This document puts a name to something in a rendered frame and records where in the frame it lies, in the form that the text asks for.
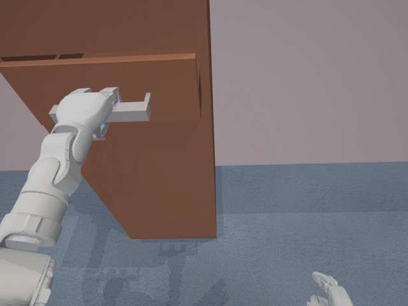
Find left robot forearm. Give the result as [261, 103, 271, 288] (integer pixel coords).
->
[0, 121, 93, 251]

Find cabinet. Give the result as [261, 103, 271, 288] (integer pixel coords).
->
[0, 0, 217, 239]

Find handle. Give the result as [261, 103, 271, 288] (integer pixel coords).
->
[49, 93, 152, 124]

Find left robot hand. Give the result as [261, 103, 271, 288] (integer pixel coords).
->
[56, 87, 122, 140]

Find right robot hand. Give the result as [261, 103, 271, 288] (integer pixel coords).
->
[307, 272, 354, 306]

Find left robot upper arm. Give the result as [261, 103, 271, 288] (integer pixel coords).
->
[0, 247, 56, 306]

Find drawer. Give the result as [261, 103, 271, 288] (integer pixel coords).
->
[0, 48, 201, 125]

